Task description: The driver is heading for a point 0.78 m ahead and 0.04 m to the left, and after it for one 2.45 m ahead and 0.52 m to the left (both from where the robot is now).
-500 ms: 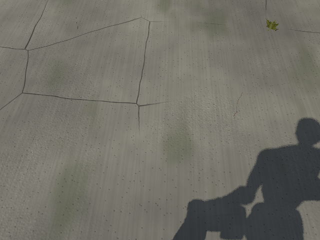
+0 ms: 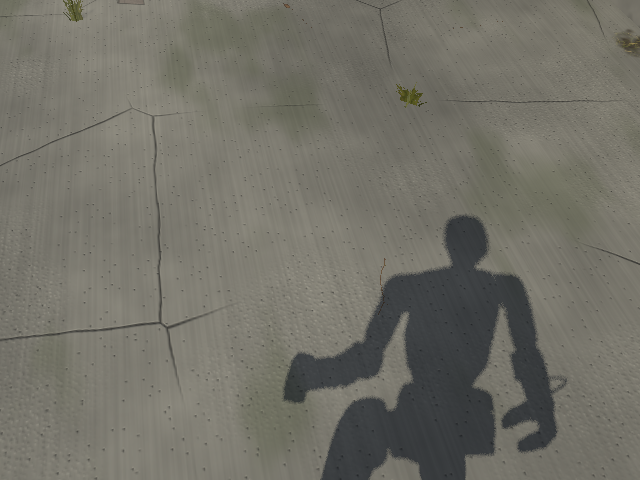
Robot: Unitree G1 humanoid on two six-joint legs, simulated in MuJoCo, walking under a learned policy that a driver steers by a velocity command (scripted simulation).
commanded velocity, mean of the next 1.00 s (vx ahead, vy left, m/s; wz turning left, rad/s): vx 0.50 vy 0.00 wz -0.04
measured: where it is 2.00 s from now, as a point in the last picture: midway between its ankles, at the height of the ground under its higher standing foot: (319, 369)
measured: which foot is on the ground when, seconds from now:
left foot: down 0.00-0.30, up 0.32-0.80, down 0.82-1.00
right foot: up 0.00-0.26, down 0.28-0.84, up 0.86-1.00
